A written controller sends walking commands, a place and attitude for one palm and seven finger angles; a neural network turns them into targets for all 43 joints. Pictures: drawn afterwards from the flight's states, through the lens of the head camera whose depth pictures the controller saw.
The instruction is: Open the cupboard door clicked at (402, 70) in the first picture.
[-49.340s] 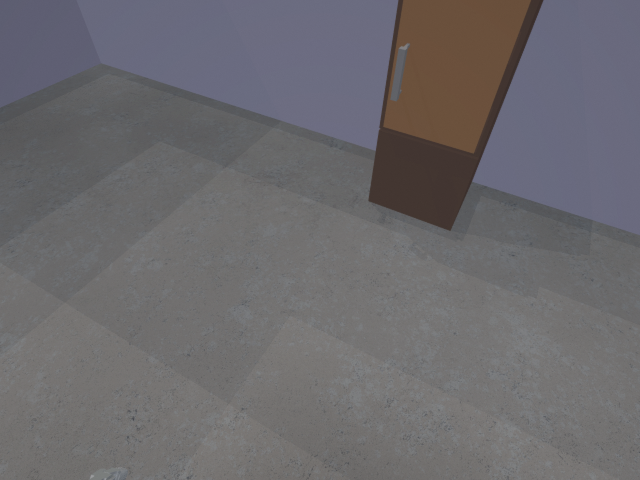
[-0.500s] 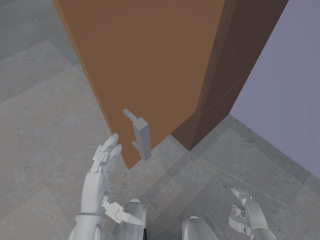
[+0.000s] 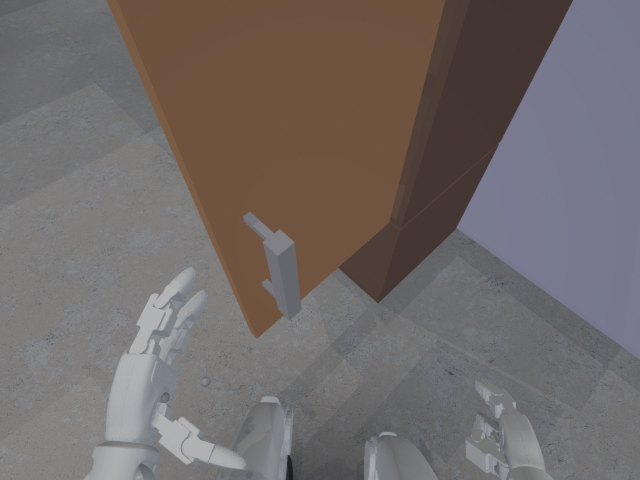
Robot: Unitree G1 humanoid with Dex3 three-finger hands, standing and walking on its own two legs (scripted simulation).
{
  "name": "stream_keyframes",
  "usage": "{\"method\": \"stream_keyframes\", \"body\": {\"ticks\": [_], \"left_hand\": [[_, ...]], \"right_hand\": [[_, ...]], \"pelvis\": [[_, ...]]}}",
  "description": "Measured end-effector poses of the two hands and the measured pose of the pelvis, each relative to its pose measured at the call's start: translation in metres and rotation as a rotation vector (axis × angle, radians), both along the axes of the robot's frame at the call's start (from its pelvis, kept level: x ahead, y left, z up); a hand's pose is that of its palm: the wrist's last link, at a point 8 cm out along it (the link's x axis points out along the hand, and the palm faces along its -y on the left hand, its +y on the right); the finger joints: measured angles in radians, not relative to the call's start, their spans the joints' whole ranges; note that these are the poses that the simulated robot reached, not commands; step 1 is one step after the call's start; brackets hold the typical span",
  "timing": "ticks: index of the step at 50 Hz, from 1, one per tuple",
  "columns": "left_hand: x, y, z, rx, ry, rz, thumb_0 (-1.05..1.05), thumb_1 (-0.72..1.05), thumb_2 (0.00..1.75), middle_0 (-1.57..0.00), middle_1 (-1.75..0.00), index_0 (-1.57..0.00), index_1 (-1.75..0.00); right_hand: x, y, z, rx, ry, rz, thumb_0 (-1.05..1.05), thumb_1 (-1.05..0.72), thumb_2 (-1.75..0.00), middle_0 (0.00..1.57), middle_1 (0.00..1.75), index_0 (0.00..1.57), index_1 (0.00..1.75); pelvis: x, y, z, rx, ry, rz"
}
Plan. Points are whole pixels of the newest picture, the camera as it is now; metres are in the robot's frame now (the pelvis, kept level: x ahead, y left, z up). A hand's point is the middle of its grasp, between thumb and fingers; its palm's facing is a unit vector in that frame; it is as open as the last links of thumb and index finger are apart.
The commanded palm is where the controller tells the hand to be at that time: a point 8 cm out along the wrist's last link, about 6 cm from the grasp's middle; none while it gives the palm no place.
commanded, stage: draw the hand back to the body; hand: left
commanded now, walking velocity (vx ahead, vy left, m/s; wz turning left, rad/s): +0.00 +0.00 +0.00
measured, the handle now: (273, 269) +0.36 +0.09 +0.03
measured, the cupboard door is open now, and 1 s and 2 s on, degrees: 91 91 91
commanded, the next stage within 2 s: step back with the hand held close in 1.44 s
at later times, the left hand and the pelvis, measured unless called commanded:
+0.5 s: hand (92, 367) +0.20 +0.20 +0.16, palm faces +0.13 -0.95 -0.28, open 15.5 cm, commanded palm +0.17 +0.25 +0.19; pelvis +0.02 +0.01 +0.09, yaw +1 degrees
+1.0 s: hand out of the picture +0.24 +0.27 +0.28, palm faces +0.41 -0.81 -0.43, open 9.8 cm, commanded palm +0.19 +0.32 +0.31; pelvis +0.06 +0.02 +0.14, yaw +0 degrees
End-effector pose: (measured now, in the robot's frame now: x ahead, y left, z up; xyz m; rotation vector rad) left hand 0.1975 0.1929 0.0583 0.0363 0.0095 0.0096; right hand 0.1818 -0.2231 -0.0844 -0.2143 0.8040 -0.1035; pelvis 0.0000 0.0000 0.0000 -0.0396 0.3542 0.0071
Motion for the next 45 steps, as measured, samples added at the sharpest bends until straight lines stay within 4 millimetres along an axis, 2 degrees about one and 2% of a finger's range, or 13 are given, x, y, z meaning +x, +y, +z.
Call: {"method": "stream_keyframes", "body": {"ticks": [6, 12, 19, 21, 26, 30, 45], "left_hand": [[-0.009, 0.016, 0.039, 0.012, 0.008, 0.037, -0.01, -0.50, 0.30, -0.16, -0.30, -0.15, -0.30], [-0.016, 0.022, 0.063, 0.010, 0.015, 0.022, -0.01, -0.50, 0.30, -0.15, -0.30, -0.15, -0.30], [-0.019, 0.040, 0.092, 0.030, -0.020, 0.039, -0.01, -0.47, 0.31, -0.16, -0.30, -0.15, -0.30], [-0.019, 0.044, 0.101, 0.113, 0.016, 0.063, -0.01, -0.44, 0.33, -0.16, -0.30, -0.15, -0.30], [-0.023, 0.056, 0.120, 0.256, 0.144, 0.156, -0.01, -0.32, 0.38, -0.16, -0.30, -0.16, -0.30], [-0.021, 0.069, 0.137, 0.312, 0.171, 0.223, -0.01, -0.19, 0.43, -0.17, -0.30, -0.16, -0.30], [0.000, 0.104, 0.214, 0.401, 0.002, 0.362, 0.00, 0.32, 0.65, -0.19, -0.30, -0.19, -0.30]], "right_hand": [[-0.004, 0.010, 0.029, 0.023, -0.018, -0.015, 0.01, -0.90, -0.90, 0.20, 0.30, 0.20, 0.30], [0.000, 0.011, 0.060, 0.007, -0.074, -0.014, 0.01, -0.90, -0.90, 0.20, 0.30, 0.20, 0.30], [0.008, 0.008, 0.087, -0.009, -0.129, -0.019, 0.01, -0.90, -0.90, 0.20, 0.30, 0.20, 0.30], [0.010, 0.009, 0.094, -0.014, -0.128, -0.029, 0.01, -0.90, -0.90, 0.20, 0.30, 0.20, 0.30], [0.015, 0.016, 0.114, -0.010, -0.133, -0.044, 0.01, -0.90, -0.90, 0.20, 0.30, 0.20, 0.30], [0.019, 0.021, 0.125, -0.008, -0.139, -0.032, 0.01, -0.90, -0.90, 0.20, 0.30, 0.20, 0.30], [0.046, 0.027, 0.146, 0.012, -0.163, 0.021, 0.01, -0.90, -0.90, 0.20, 0.30, 0.20, 0.30]], "pelvis": [[0.004, 0.004, 0.027, -0.003, -0.050, 0.008], [0.008, 0.008, 0.047, -0.005, -0.092, 0.015], [0.014, 0.011, 0.063, -0.007, -0.142, 0.021], [0.017, 0.012, 0.070, 0.000, -0.158, 0.016], [0.025, 0.016, 0.091, 0.011, -0.209, 0.010], [0.031, 0.018, 0.105, 0.017, -0.245, 0.009], [0.054, 0.021, 0.132, 0.033, -0.343, 0.003]]}}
